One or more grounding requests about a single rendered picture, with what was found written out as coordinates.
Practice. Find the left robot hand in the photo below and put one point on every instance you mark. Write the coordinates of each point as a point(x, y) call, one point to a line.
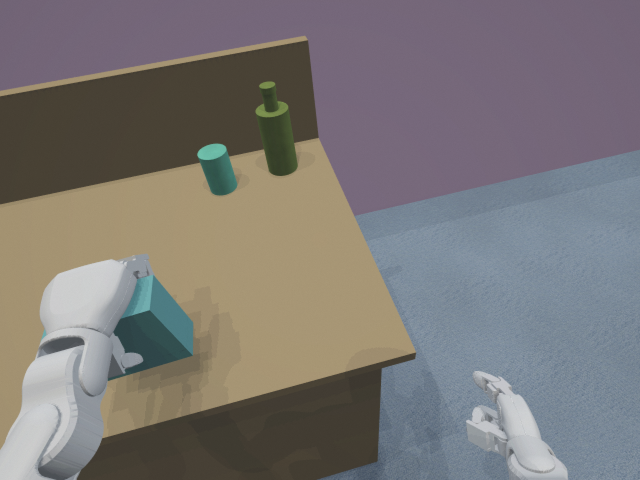
point(95, 296)

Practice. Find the robot left forearm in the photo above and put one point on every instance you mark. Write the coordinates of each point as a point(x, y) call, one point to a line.
point(59, 427)

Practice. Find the robot right forearm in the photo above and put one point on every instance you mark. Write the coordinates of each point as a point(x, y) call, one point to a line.
point(529, 458)

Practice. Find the table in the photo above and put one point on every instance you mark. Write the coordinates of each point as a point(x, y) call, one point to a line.
point(292, 320)

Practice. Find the sponge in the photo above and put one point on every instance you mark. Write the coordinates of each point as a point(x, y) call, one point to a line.
point(154, 326)

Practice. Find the right robot hand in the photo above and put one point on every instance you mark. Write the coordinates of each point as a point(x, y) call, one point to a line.
point(490, 429)

